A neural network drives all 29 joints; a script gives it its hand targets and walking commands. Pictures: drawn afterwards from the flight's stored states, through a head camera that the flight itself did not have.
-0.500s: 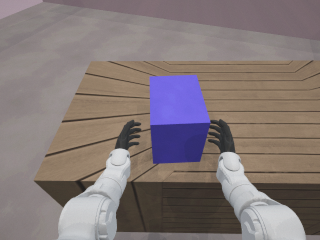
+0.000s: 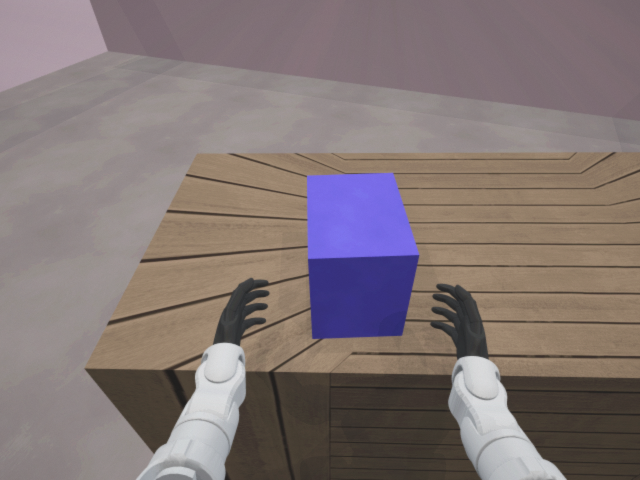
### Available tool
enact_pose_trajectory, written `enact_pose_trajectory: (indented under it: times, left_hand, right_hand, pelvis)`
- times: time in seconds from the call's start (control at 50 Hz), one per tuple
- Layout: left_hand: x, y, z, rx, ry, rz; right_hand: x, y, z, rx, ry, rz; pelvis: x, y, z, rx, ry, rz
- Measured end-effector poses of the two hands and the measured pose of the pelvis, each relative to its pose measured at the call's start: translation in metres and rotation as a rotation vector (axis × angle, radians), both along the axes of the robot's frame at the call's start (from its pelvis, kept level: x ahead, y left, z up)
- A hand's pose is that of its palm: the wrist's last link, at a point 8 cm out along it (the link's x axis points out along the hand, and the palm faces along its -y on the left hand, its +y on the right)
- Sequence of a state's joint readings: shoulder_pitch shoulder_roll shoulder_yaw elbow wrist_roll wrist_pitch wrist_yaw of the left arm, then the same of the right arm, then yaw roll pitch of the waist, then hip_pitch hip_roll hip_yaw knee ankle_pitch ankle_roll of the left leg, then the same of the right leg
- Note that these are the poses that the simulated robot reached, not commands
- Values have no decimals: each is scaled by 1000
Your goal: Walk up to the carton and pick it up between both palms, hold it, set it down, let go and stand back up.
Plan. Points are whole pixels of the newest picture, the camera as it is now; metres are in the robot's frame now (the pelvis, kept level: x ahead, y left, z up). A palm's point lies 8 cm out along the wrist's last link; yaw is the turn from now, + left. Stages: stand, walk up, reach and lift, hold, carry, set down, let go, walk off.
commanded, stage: set down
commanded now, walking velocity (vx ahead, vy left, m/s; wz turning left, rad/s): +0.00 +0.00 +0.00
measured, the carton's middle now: (353, 254) +0.52 -0.06 -0.02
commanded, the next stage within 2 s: none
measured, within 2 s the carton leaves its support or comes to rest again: neither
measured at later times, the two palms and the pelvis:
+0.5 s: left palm (205, 394) +0.26 +0.16 +0.00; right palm (492, 390) +0.23 -0.20 +0.02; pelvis +0.02 +0.00 +0.00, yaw +0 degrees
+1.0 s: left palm (193, 422) +0.23 +0.18 -0.02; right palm (500, 408) +0.22 -0.21 +0.00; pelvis +0.04 +0.00 +0.00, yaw +0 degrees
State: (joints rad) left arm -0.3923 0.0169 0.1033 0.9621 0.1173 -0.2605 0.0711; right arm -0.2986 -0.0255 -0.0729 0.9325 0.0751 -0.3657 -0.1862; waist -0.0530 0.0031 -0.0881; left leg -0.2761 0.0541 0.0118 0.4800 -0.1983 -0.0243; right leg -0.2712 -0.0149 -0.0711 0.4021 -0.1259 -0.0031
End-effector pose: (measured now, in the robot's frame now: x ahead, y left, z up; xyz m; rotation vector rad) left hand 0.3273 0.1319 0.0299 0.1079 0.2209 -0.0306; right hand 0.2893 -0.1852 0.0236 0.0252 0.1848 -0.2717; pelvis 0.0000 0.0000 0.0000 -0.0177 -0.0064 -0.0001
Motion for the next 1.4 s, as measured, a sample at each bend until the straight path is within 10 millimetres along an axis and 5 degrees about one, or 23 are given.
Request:
enact_pose_trajectory:
  times: [0.22,0.44,0.62,1.16,1.4]
  left_hand:
    - [-30,22,-8,-11,27,54]
    - [-59,30,-21,-37,73,79]
    - [-85,33,-41,-33,184,97]
    - [-105,53,-47,-4,246,148]
    - [-110,58,-57,14,337,156]
  right_hand:
    - [-32,-4,-10,2,33,-26]
    - [-52,-10,-4,-24,36,-38]
    - [-66,-15,-19,-36,135,2]
    - [-75,-22,-27,-71,192,65]
    - [-85,-20,-51,-79,356,95]
  pelvis:
    - [7,3,2,-3,-72,3]
    - [20,3,3,-2,-95,5]
    - [28,3,4,-2,-101,6]
    - [35,3,5,-1,-95,6]
    - [36,3,5,-1,-94,6]
